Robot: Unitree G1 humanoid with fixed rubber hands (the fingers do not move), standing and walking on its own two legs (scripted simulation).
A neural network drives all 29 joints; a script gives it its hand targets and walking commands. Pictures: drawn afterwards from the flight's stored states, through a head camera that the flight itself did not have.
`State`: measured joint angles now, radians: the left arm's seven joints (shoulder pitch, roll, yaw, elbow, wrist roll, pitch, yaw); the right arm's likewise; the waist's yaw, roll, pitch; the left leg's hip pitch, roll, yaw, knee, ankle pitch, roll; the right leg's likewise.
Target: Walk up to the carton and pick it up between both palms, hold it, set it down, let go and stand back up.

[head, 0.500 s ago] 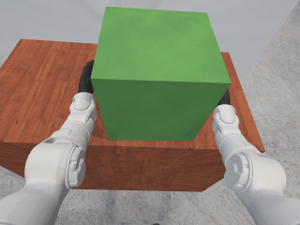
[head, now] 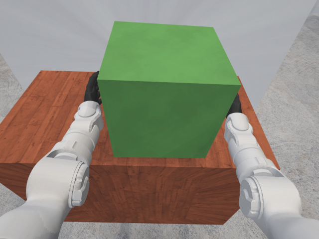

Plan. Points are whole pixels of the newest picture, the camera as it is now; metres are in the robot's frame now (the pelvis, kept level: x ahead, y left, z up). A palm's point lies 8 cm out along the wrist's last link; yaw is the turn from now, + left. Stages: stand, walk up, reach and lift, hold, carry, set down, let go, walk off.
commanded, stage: reach and lift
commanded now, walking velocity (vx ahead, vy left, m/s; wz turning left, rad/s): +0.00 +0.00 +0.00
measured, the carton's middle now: (162, 93) +0.49 -0.04 +0.11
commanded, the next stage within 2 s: hold in 1.98 s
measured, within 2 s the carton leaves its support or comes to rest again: neither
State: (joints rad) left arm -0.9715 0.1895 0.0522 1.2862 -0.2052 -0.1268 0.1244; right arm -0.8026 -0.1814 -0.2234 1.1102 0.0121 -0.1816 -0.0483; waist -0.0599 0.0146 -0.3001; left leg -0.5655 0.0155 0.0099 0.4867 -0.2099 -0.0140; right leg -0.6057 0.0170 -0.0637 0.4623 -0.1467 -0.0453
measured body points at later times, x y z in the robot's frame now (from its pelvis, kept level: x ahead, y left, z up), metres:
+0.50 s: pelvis +0.00 +0.01 +0.02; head -0.04 +0.04 +0.46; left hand +0.45 +0.18 +0.22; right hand +0.41 -0.19 +0.21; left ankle +0.00 +0.13 -0.73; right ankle +0.03 -0.09 -0.73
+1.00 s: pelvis +0.01 +0.01 +0.02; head -0.04 +0.04 +0.46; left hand +0.42 +0.19 +0.24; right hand +0.40 -0.18 +0.23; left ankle +0.00 +0.13 -0.73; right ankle +0.03 -0.09 -0.73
